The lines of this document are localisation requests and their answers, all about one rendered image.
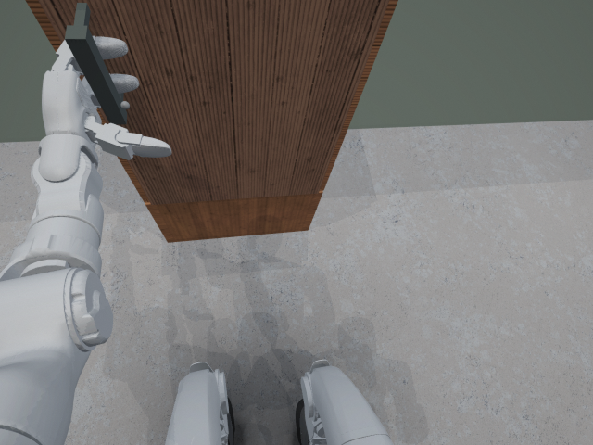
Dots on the cupboard door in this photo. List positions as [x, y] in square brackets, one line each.
[250, 95]

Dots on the robot left hand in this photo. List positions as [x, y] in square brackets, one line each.
[67, 101]

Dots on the robot thigh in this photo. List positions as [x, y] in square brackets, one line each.
[347, 418]
[200, 403]

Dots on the robot left forearm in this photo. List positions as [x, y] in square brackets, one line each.
[67, 223]

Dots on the right robot thigh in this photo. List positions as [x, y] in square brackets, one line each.
[347, 418]

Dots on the left robot thigh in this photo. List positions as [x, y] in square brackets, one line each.
[200, 403]

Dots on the handle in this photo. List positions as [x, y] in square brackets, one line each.
[83, 47]

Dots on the robot left upper arm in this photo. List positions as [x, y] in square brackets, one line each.
[49, 324]

